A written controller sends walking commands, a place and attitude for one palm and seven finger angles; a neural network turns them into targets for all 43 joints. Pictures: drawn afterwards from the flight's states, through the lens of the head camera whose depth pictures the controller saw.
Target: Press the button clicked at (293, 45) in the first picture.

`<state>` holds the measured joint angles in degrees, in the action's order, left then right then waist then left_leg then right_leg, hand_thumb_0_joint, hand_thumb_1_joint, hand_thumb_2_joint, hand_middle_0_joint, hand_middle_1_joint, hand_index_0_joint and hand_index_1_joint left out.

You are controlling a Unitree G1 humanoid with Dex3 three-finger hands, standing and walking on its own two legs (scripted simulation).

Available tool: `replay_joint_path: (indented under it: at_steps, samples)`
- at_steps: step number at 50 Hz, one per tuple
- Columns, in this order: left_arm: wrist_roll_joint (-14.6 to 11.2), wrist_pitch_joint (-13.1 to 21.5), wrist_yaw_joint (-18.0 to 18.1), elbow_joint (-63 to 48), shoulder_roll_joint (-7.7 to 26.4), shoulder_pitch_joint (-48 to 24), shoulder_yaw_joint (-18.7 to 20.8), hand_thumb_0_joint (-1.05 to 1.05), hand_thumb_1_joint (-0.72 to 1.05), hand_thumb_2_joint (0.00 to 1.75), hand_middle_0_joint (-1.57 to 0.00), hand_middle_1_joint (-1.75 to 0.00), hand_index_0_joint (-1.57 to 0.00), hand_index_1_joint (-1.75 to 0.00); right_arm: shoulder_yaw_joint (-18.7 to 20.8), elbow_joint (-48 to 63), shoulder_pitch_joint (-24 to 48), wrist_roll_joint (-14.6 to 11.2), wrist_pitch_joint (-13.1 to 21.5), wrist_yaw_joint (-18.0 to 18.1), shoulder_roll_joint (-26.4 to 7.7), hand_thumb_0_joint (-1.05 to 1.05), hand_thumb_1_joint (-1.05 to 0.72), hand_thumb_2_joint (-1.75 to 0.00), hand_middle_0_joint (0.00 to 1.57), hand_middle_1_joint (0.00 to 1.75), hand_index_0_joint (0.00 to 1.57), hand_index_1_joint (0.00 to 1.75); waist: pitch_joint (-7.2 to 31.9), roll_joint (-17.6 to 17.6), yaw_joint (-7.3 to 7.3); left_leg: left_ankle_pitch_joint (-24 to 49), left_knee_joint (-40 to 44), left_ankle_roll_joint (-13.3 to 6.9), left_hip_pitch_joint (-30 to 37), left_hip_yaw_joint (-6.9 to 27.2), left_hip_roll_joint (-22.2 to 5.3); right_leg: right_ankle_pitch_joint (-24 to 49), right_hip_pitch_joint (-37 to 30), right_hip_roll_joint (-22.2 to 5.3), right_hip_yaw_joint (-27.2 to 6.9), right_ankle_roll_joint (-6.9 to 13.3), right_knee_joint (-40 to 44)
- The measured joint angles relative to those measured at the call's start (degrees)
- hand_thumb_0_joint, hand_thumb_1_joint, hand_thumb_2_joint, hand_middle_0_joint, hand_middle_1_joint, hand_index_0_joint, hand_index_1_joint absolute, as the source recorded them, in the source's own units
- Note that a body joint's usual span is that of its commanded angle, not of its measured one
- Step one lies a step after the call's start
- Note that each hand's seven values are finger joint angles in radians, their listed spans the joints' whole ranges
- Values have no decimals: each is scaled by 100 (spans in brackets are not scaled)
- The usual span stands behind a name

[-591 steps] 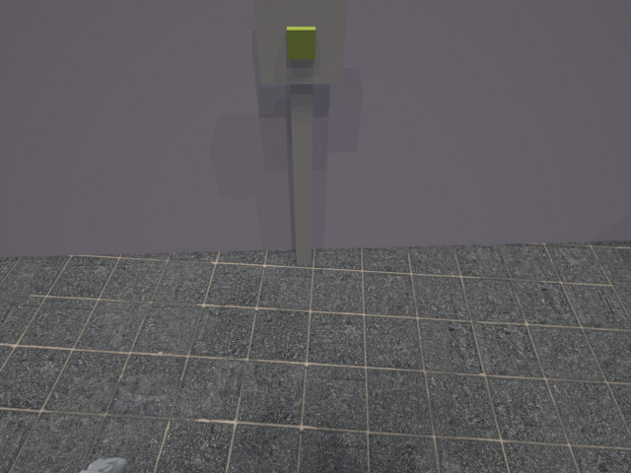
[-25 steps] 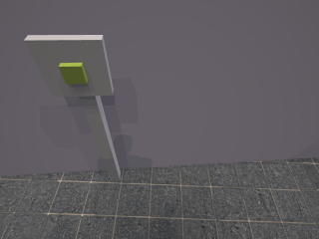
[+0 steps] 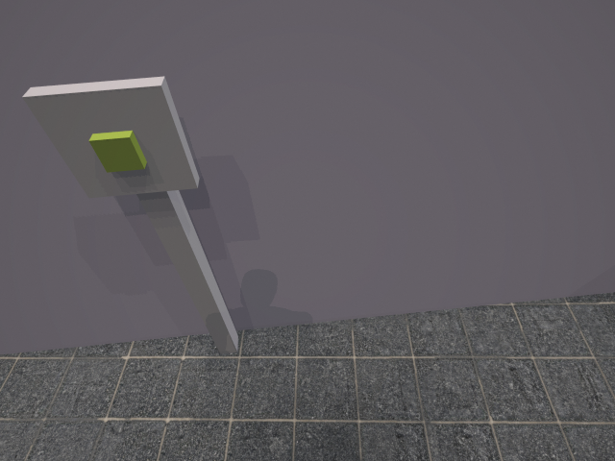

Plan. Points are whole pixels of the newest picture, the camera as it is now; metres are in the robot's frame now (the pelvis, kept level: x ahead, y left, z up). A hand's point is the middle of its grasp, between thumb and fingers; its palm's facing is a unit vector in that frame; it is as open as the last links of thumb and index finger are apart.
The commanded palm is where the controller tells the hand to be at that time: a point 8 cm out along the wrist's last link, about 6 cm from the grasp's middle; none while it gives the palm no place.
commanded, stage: look again from close up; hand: left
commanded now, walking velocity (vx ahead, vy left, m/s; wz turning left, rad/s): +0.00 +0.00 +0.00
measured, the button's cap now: (119, 150) +0.55 +0.35 +0.12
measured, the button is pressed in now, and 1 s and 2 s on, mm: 0 0 0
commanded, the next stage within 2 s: shuffle to correct the standing spot in 0.52 s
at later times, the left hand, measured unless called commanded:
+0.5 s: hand out of the picture +0.00 +0.15 -0.17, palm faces +0.04 -0.98 -0.21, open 7.3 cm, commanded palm none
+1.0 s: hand out of the picture +0.03 +0.19 -0.18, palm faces +0.12 -0.97 -0.19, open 7.4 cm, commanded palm none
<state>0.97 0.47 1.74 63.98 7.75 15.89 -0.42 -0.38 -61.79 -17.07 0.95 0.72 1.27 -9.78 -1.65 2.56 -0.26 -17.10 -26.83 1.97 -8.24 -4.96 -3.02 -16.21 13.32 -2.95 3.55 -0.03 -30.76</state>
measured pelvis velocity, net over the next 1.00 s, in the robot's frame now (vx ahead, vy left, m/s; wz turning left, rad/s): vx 0.04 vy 0.01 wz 0.09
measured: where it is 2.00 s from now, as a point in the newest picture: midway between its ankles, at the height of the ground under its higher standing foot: outside the picture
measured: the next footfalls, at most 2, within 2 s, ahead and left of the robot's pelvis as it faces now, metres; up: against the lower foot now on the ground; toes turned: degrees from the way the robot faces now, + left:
right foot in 1.14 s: +0.13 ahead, -0.07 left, +0.00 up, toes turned +1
left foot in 1.52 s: +0.18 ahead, +0.15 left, +0.00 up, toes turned +11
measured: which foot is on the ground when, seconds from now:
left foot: down 0.00-1.00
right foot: down 0.00-0.88, up 0.90-1.00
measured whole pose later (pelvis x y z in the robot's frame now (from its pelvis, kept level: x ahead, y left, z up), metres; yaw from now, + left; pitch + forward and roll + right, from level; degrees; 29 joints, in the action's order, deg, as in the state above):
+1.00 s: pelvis +0.04 +0.01 -0.01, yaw +5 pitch +1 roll +1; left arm 1.6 -1.1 0.3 60.9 9.7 16.2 3.7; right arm 0.5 -61.5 -23.2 2.1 2.7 1.4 -7.0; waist -2.5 -1.2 -1.4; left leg -21.2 -30.8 0.4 -10.3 -1.6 -1.5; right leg -31.8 23.2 -2.5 5.5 2.0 -55.7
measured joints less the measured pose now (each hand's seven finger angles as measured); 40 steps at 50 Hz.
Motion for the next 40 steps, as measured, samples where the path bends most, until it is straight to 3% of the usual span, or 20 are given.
replay_joint_path:
  at_steps: [13, 28, 36, 40]
  samples:
    - [-7, 39, -16, 84, 54, -81, 49, 1, 91, 90, -20, -30, -21, -30, 12, -230, 54, -1, 0, 36, 44, 1, -91, -90, 19, 30, 20, 30, -73, -119, 33, 102, 147, 165, 30, 139, -171, 68, -99, 172, 160, 161, 196]
    - [-2, 27, -17, 85, 94, -113, 93, 1, 91, 90, -20, -30, -20, -30, -3, -309, 36, 4, 24, 46, 217, 1, -91, -90, 19, 30, 20, 30, -60, -184, 45, 137, 203, 186, 61, 156, -203, 120, -155, 209, 182, 180, 297]
    - [26, -5, -37, 23, 84, -73, 135, 1, 91, 90, -20, -30, -20, -30, 5, -280, -69, 26, 2, 21, 253, 1, -90, -90, 20, 30, 20, 30, -40, -205, 50, 47, 29, 124, -41, 193, -161, 48, -102, 154, 210, 149, 179]
    - [58, -41, -66, -134, 60, 40, 234, 1, 91, 90, -20, -30, -21, -30, 49, -202, -234, 54, -93, -40, 217, 1, -90, -90, 20, 30, 20, 30, 5, -187, 71, -339, -525, -126, -336, 314, -128, -157, -8, 98, 320, 120, -67]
